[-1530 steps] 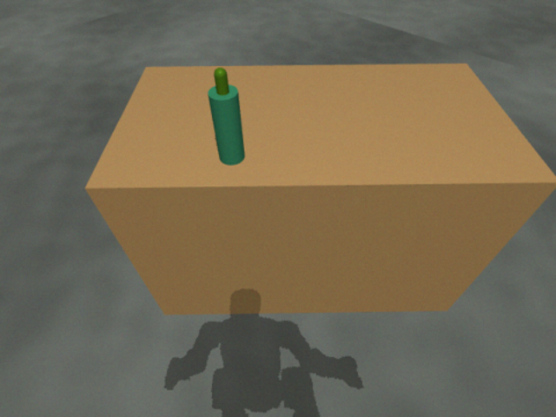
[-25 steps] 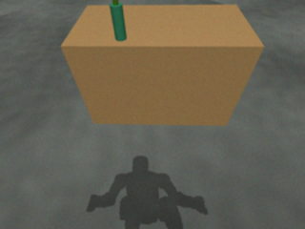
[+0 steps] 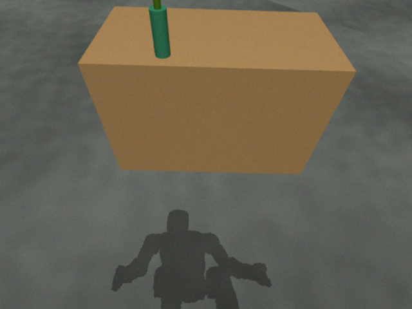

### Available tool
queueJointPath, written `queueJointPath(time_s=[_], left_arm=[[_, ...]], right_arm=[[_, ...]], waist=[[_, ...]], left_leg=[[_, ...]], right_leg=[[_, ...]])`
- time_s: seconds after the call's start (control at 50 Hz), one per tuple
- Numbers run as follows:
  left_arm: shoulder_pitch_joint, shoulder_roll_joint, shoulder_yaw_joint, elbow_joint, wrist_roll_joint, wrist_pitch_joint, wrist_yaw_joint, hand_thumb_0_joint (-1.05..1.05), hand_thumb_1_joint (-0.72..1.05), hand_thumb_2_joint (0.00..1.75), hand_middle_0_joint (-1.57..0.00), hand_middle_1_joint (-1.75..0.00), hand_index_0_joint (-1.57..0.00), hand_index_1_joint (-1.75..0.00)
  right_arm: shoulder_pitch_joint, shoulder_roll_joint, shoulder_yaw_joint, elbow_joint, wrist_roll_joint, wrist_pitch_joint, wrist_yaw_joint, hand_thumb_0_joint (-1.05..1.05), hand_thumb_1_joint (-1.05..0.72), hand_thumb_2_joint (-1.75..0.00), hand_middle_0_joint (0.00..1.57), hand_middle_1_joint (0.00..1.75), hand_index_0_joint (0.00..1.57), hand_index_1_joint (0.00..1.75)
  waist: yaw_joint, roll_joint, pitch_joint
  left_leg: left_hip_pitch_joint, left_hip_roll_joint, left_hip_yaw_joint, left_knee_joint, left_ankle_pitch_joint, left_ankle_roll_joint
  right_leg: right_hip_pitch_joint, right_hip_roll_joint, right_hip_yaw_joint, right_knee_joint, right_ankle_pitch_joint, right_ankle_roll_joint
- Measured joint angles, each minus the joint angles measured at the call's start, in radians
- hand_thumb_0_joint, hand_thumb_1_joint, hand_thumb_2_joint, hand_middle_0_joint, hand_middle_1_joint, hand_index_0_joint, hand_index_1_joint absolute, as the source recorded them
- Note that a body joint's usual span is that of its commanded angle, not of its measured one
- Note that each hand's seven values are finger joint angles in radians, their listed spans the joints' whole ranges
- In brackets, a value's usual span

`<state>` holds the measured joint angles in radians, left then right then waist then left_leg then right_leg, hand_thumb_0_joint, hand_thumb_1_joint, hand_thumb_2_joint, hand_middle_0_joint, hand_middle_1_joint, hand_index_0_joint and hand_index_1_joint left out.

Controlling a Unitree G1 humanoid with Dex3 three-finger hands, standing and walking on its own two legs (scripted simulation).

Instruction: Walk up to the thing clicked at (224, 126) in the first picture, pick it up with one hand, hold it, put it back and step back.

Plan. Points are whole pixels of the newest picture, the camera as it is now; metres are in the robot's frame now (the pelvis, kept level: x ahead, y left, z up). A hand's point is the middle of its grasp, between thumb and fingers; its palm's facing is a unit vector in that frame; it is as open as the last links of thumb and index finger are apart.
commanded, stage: step back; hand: left
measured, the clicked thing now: (159, 26) +1.03 +0.21 +0.05
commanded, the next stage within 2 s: stand in 0.28 s
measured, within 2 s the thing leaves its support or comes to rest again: neither
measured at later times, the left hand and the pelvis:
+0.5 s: hand out of the picture +0.15 +0.25 -0.13, palm faces -0.03 -0.94 -0.35, open 7.4 cm; pelvis +0.03 +0.00 +0.02, yaw -1 degrees
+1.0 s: hand out of the picture +0.07 +0.24 -0.14, palm faces -0.05 -0.94 -0.35, open 7.4 cm; pelvis +0.00 -0.01 +0.02, yaw -1 degrees
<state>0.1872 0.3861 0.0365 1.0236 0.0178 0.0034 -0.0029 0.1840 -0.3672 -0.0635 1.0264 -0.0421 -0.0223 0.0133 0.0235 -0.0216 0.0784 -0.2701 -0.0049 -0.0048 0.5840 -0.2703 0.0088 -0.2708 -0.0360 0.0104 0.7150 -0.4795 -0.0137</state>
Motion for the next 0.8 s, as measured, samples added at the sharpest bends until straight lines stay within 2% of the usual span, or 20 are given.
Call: queueJointPath(time_s=[0.04, 0.06, 0.1, 0.14, 0.22, 0.36, 0.56, 0.8], left_arm=[[-0.012, 0.008, -0.001, 0.002, -0.005, -0.003, 0.003, 0.01, 0.91, 0.9, -0.2, -0.3, -0.2, -0.3], [-0.019, 0.009, -0.001, 0.002, -0.007, -0.008, 0.004, 0.01, 0.91, 0.9, -0.2, -0.3, -0.2, -0.3], [-0.034, 0.004, 0.001, 0.006, -0.004, -0.021, 0.009, 0.01, 0.91, 0.9, -0.2, -0.3, -0.2, -0.3], [-0.042, -0.005, -0.001, 0.009, 0.0, -0.029, 0.009, 0.01, 0.91, 0.9, -0.2, -0.3, -0.2, -0.3], [-0.062, -0.012, -0.013, 0.019, -0.001, -0.025, 0.007, 0.01, 0.91, 0.9, -0.2, -0.3, -0.2, -0.3], [-0.114, -0.025, -0.025, 0.035, -0.018, -0.025, 0.01, 0.01, 0.91, 0.9, -0.2, -0.3, -0.2, -0.3], [-0.136, -0.044, -0.037, 0.072, -0.012, -0.019, 0.006, 0.01, 0.91, 0.9, -0.2, -0.3, -0.2, -0.3], [-0.102, -0.042, -0.039, 0.11, -0.007, -0.019, -0.001, 0.01, 0.91, 0.9, -0.2, -0.3, -0.2, -0.3]], right_arm=[[-0.01, 0.013, 0.01, -0.003, 0.001, -0.002, -0.002, 0.0, -0.91, -0.9, 0.2, 0.3, 0.2, 0.3], [-0.017, 0.017, 0.014, -0.003, 0.004, -0.001, -0.003, 0.0, -0.91, -0.9, 0.2, 0.3, 0.2, 0.3], [-0.037, 0.02, 0.02, 0.002, 0.014, 0.007, -0.004, 0.0, -0.9, -0.9, 0.21, 0.3, 0.2, 0.3], [-0.052, 0.024, 0.024, 0.009, 0.024, 0.016, -0.007, 0.0, -0.9, -0.9, 0.21, 0.3, 0.2, 0.3], [-0.074, 0.034, 0.03, 0.027, 0.022, 0.012, -0.006, 0.0, -0.91, -0.9, 0.21, 0.3, 0.2, 0.3], [-0.117, 0.034, 0.04, 0.054, 0.034, -0.003, -0.007, 0.0, -0.91, -0.9, 0.21, 0.3, 0.2, 0.3], [-0.143, 0.02, 0.041, 0.075, 0.039, 0.005, -0.009, 0.0, -0.91, -0.9, 0.2, 0.3, 0.2, 0.3], [-0.106, 0.015, 0.043, 0.115, 0.035, 0.014, 0.001, 0.0, -0.91, -0.9, 0.2, 0.3, 0.2, 0.3]], waist=[[-0.004, -0.003, 0.003], [-0.006, -0.001, 0.006], [-0.008, 0.016, 0.015], [-0.011, 0.036, 0.009], [-0.012, 0.03, -0.011], [-0.01, 0.027, -0.007], [-0.024, 0.022, -0.001], [-0.03, 0.025, -0.009]], left_leg=[[0.009, 0.007, 0.004, -0.005, -0.007, -0.001], [0.01, 0.01, 0.005, -0.001, -0.013, -0.004], [0.012, 0.024, 0.0, 0.02, -0.031, -0.01], [0.016, 0.035, -0.008, 0.025, -0.04, -0.015], [0.05, 0.018, 0.006, -0.022, -0.033, -0.011], [0.113, 0.01, 0.018, -0.106, -0.002, -0.007], [0.179, 0.016, 0.021, -0.226, 0.069, -0.016], [0.174, 0.027, 0.016, -0.268, 0.117, -0.025]], right_leg=[[-0.001, 0.007, -0.007, -0.025, 0.008, -0.006], [0.013, 0.009, -0.014, -0.08, 0.056, -0.007], [0.046, 0.02, -0.023, -0.161, 0.21, 0.013], [0.06, 0.031, -0.031, -0.178, 0.206, 0.025], [0.072, 0.013, -0.019, -0.179, 0.181, 0.034], [0.123, 0.005, -0.008, -0.243, 0.204, 0.04], [0.182, 0.012, -0.007, -0.354, 0.273, 0.035], [0.18, 0.023, -0.012, -0.401, 0.322, 0.026]])
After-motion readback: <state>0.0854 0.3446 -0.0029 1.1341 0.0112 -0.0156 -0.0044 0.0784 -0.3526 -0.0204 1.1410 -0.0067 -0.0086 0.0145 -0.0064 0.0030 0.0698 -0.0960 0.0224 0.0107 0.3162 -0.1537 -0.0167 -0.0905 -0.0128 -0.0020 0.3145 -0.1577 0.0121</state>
